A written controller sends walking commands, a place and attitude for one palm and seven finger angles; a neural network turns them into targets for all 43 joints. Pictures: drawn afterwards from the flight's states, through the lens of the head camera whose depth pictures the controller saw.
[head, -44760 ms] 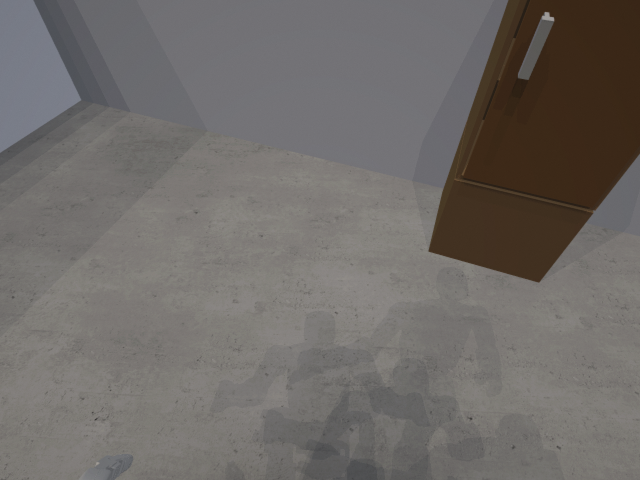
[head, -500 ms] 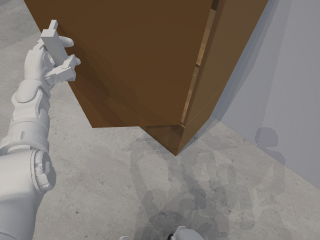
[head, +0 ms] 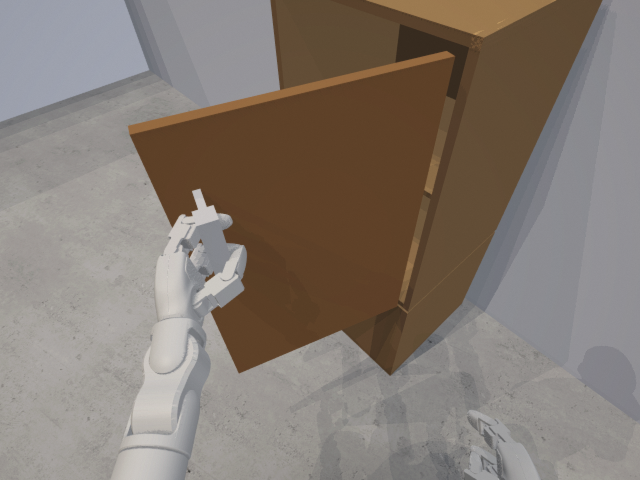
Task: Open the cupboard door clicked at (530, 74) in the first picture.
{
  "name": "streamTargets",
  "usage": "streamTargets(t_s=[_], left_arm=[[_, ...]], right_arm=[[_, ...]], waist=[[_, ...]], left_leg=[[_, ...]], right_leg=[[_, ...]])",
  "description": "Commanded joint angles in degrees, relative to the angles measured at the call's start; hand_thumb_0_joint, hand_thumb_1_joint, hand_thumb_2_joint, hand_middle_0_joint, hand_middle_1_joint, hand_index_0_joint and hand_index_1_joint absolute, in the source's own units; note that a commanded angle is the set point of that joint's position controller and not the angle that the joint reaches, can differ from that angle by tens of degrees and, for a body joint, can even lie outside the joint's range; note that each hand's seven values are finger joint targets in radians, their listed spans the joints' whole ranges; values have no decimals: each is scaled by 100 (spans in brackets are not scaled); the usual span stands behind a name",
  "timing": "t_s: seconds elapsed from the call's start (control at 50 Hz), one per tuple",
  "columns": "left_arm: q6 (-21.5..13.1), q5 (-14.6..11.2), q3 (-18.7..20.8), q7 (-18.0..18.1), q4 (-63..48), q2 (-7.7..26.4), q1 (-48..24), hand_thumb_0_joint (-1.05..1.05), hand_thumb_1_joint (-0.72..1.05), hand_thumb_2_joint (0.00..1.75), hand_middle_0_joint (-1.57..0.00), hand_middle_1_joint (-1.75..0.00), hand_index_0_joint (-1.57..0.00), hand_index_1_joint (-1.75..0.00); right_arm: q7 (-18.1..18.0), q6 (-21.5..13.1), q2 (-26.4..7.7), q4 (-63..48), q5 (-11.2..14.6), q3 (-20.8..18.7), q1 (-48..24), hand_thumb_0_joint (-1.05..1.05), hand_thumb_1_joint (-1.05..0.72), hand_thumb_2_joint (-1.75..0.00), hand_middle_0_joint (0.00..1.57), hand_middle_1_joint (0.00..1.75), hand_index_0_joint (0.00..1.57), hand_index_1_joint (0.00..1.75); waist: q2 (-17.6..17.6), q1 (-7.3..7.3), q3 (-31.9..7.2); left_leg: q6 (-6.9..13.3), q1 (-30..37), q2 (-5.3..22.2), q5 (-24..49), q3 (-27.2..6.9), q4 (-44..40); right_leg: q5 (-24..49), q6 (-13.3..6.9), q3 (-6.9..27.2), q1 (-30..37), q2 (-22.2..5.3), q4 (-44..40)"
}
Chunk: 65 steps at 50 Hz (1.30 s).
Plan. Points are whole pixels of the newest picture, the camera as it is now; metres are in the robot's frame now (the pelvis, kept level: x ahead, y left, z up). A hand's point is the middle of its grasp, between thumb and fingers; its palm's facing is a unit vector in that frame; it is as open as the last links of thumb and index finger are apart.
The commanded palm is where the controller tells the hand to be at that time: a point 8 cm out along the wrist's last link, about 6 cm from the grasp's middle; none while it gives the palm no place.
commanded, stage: pull the door open along its arc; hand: left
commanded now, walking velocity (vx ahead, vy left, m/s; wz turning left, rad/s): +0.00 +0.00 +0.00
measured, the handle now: (214, 241) +0.38 +0.15 +0.11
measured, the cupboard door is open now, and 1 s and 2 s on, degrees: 72 85 86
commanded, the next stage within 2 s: open thumb and fingers to let go in 0.26 s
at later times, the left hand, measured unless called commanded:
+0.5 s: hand (278, 314) +0.28 +0.06 +0.11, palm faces +0.38 -0.93 -0.03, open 6.6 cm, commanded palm +0.23 +0.10 +0.11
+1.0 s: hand (259, 319) +0.27 +0.08 +0.11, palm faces +0.34 -0.94 +0.01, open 14.0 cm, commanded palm +0.23 +0.12 +0.11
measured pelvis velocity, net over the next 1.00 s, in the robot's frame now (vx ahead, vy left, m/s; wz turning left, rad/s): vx -0.03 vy -0.02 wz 0.07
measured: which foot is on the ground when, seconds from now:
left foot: down 0.00-1.00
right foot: down 0.00-1.00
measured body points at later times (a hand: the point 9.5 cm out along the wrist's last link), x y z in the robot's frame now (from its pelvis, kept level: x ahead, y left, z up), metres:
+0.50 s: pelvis -0.01 -0.04 +0.00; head -0.02 -0.07 +0.45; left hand +0.25 +0.11 +0.11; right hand +0.18 -0.24 -0.10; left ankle -0.04 +0.10 -0.72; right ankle -0.01 -0.11 -0.72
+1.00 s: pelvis -0.03 -0.02 +0.01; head -0.04 -0.03 +0.46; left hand +0.25 +0.13 +0.12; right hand +0.17 -0.21 -0.08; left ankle -0.04 +0.10 -0.72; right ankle -0.01 -0.11 -0.72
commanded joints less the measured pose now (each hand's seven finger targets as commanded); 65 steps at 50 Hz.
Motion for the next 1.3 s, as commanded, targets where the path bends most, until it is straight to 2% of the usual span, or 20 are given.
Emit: streamTargets(t_s=[0.0, 0.02, 0.1, 0.16, 0.26, 0.32, 0.34, 0.44, 0.6, 0.66, 0.74, 0.78, 0.88, 0.9, 0.98, 1.04, 1.06, 1.14, 1.26, 1.28], left_arm=[[18, 401, 495, 1162, -2351, 754, -43, 0, 90, 90, -40, -135, -40, -135], [131, 544, 482, 1357, -2471, 794, 263, 0, 90, 90, -40, -135, -40, -135], [568, 919, -93, 1907, -2848, 334, 573, 0, 90, 90, -40, -135, -40, -135], [680, 1031, -422, 2043, -3016, 99, 774, 0, 90, 90, -40, -135, -40, -135], [626, 1195, -1266, 2111, -2899, -490, 158, 0, 90, 90, -40, -135, -40, -135], [580, 1367, -1825, 2176, -2805, -899, -239, 0, 90, 90, -40, -135, -40, -135], [536, 1423, -1755, 2230, -2698, -740, -846, 0, 90, 90, -40, -135, -40, -135], [397, 1197, -1480, 1997, -2316, -567, -722, 0, 55, 75, -38, -131, -38, -131], [213, 922, -1316, 1730, -2121, -537, -666, 0, -1, 51, -33, -125, -33, -125], [195, 910, -1084, 1763, -1992, -339, -676, 0, -22, 42, -32, -123, -32, -123], [170, 970, -1166, 1834, -1956, -425, -837, 0, -50, 30, -30, -120, -30, -120], [167, 992, -1272, 1846, -1942, -532, -915, 0, -50, 30, -30, -120, -30, -120], [183, 1088, -1624, 1863, -1832, -808, -1312, 0, -50, 30, -26, -95, -26, -95], [193, 1100, -1573, 1879, -1736, -750, -1402, 0, -50, 30, -25, -90, -25, -90], [236, 1187, -1689, 1956, -1619, -868, -1736, 0, -50, 30, -22, -70, -22, -70], [296, 1187, -1664, 2012, -1501, -914, -1499, 0, -50, 30, -19, -55, -19, -55], [313, 1207, -1762, 2038, -1606, -1006, -1642, 0, -50, 30, -18, -50, -18, -50], [409, 1272, -1833, 2149, -1521, -1115, -1536, 0, -50, 30, -15, -30, -15, -30], [549, 1420, -1984, 2383, -1640, -1276, -1521, 0, -50, 30, -15, -30, -15, -30], [327, 1866, -3016, 1145, -1449, -839, -1375, 0, -50, 30, -15, -30, -15, -30]], right_arm=[[-96, -43, -437, -839, -82, -169, -548, 0, -90, -90, 20, 30, 20, 30], [-139, 38, -433, -868, -123, -157, -636, 0, -90, -90, 20, 30, 20, 30], [-237, 303, -267, -881, -188, -35, -1002, 0, -90, -90, 20, 30, 20, 30], [-293, 417, -219, -887, -252, -2, -1130, 0, -90, -90, 20, 30, 20, 30], [-322, 418, -187, -803, -329, 16, -1249, 0, -90, -90, 20, 30, 20, 30], [-306, 348, -187, -737, -368, -9, -1284, 0, -90, -90, 20, 30, 20, 30], [-330, 323, -211, -640, -369, -1, -1246, 0, -90, -90, 20, 30, 20, 30], [-462, 268, -200, -576, -361, -20, -1229, 0, -90, -90, 20, 30, 20, 30], [-519, 103, -222, -532, -332, -15, -1208, 0, -90, -90, 20, 30, 20, 30], [-522, 83, -230, -509, -328, -3, -1242, 0, -90, -90, 20, 30, 20, 30], [-506, 44, -218, -507, -334, -15, -1264, 0, -90, -90, 20, 30, 20, 30], [-487, 53, -215, -494, -324, -13, -1272, 0, -90, -90, 20, 30, 20, 30], [-451, 20, -240, -485, -323, -8, -1273, 0, -90, -90, 20, 30, 20, 30], [-458, 15, -248, -473, -321, -5, -1245, 0, -90, -90, 20, 30, 20, 30], [-450, 23, -240, -453, -319, 3, -1265, 0, -90, -90, 20, 30, 20, 30], [-421, 93, -232, -470, -301, 0, -1248, 0, -90, -90, 20, 30, 20, 30], [-410, 103, -227, -496, -305, 8, -1271, 0, -90, -90, 20, 30, 20, 30], [-349, 167, -218, -499, -306, -7, -1233, 0, -90, -90, 20, 30, 20, 30], [-255, 264, -192, -537, -308, -32, -1266, 0, -90, -90, 20, 30, 20, 30], [-223, 284, -406, -342, -330, -39, -795, 0, -90, -90, 20, 30, 20, 30]], waist=[[-421, 469, -1180], [-568, 477, -1077], [-466, 444, -647], [-540, 418, -575], [-703, 166, -332], [-550, 44, -291], [-637, -35, -381], [-873, 161, -805], [-1054, 248, -647], [-956, 303, -479], [-853, 293, -413], [-813, 258, -399], [-653, 141, -242], [-779, 142, -219], [-658, 131, -325], [-654, 232, -464], [-523, 217, -520], [-617, 240, -504], [-575, 261, -555], [-969, -218, -354]], left_leg=[[-121, 391, 34, 2532, -65, -457], [-98, 356, 21, 2292, -85, -474], [-80, 452, -24, 1870, -101, -597], [-58, 581, -44, 1789, -119, -594], [-25, 738, -60, 1636, -225, -459], [-11, 852, -80, 1562, -273, -328], [-6, 817, -98, 1492, -326, -313], [-1, 788, -170, 1428, -298, -377], [8, 766, -176, 1333, -289, -531], [12, 733, -180, 1205, -262, -569], [24, 841, -161, 1202, -245, -606], [24, 867, -152, 1205, -248, -637], [22, 926, -122, 1004, -304, -660], [20, 881, -120, 954, -339, -684], [-2, 911, -95, 950, -402, -731], [-57, 872, -62, 1119, -433, -799], [-57, 899, -63, 1203, -430, -774], [-117, 870, -2, 1430, -482, -768], [-161, 842, 47, 1588, -487, -697], [-51, 1037, 50, 1767, -472, -633]], right_leg=[[2687, -85, -292, 1718, -160, -223], [2518, -85, -257, 1773, -177, -313], [2084, -107, -143, 1769, -225, -583], [2073, -115, -82, 1841, -235, -701], [2004, -52, -39, 1562, -309, -811], [1825, -50, -23, 1337, -363, -840], [1709, -42, -15, 1265, -381, -799], [2012, 61, 162, 1677, -488, -905], [1831, 107, 180, 1736, -502, -1060], [1398, 81, 240, 1662, -507, -1201], [1062, 25, 175, 1544, -466, -1257], [1016, -3, 104, 1485, -436, -1218], [567, -48, -80, 1130, -362, -1154], [470, -55, -109, 1118, -351, -1150], [454, -104, -263, 1025, -284, -965], [628, -150, -350, 1163, -248, -820], [710, -160, -363, 1141, -238, -765], [867, -191, -443, 1131, -204, -643], [936, -232, -476, 1094, -175, -523], [1395, -203, -296, 877, -211, -420]])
